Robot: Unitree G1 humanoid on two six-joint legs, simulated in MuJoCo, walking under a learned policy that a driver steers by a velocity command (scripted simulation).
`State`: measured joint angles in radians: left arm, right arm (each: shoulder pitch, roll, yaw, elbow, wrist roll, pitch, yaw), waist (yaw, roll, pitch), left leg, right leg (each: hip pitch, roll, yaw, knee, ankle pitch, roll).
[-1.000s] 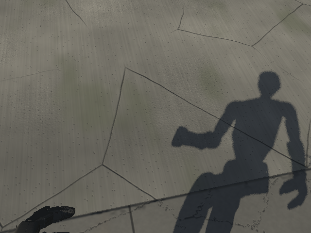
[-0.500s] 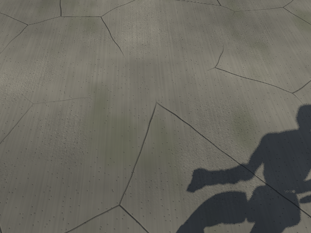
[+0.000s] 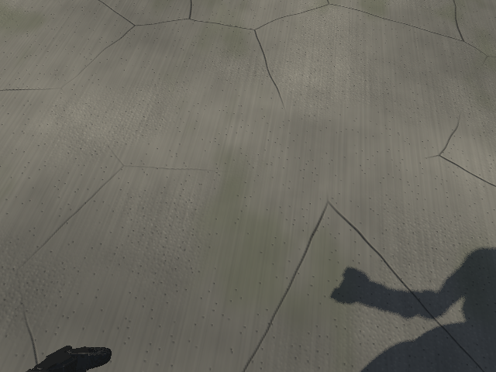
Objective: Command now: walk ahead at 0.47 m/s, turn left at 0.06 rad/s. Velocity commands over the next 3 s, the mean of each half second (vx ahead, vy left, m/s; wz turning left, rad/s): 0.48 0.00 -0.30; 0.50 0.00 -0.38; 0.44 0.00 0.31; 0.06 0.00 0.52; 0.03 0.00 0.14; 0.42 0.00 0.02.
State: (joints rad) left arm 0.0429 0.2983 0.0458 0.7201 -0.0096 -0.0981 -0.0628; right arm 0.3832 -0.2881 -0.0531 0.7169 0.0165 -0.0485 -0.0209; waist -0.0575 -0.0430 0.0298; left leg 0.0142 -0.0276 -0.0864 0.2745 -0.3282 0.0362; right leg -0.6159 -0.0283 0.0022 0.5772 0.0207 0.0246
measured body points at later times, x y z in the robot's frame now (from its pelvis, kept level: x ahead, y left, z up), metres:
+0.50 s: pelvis +0.29 -0.04 +0.00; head +0.32 -0.06 +0.45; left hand +0.38 +0.23 -0.11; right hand +0.47 -0.32 -0.07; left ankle +0.50 +0.10 -0.69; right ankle +0.22 -0.12 -0.74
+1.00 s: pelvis +0.55 -0.09 +0.00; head +0.58 -0.11 +0.45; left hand +0.85 +0.02 -0.08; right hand +0.42 -0.35 -0.12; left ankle +0.52 +0.06 -0.74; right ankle +0.63 -0.28 -0.71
